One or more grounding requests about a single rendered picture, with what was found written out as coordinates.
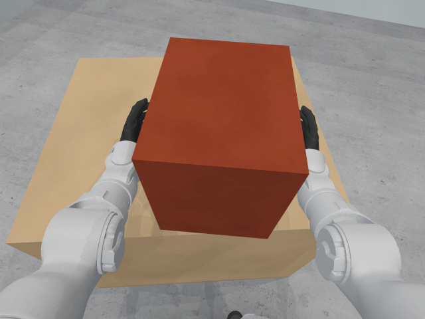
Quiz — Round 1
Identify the robot right upper arm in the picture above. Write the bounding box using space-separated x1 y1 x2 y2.
315 223 425 319

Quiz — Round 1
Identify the left robot forearm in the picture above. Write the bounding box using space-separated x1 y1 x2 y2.
41 141 139 262

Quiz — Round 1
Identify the right robot hand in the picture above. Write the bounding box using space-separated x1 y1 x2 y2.
299 106 319 151

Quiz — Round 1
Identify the robot left upper arm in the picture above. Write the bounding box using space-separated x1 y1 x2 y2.
0 207 126 319

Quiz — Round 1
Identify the right robot forearm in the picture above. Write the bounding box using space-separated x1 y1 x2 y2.
297 149 401 270

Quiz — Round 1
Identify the pedestal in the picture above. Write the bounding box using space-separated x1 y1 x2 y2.
5 56 349 288

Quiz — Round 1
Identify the left robot hand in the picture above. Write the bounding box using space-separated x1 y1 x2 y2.
120 98 149 143

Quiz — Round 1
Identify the carton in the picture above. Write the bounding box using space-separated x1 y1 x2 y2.
131 37 309 239

